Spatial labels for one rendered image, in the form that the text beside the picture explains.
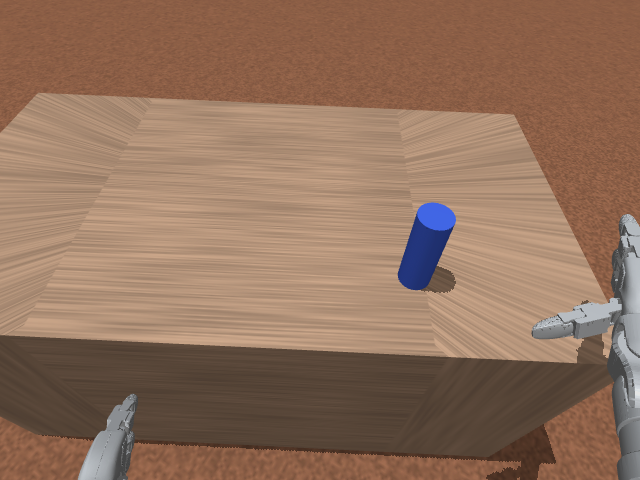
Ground right robot hand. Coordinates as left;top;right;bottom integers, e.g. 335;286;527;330
532;214;640;339

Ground right robot arm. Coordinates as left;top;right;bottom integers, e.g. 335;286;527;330
607;313;640;480

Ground left robot hand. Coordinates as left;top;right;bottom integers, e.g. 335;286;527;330
78;394;138;480

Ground can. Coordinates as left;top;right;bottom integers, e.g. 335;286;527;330
398;203;456;290

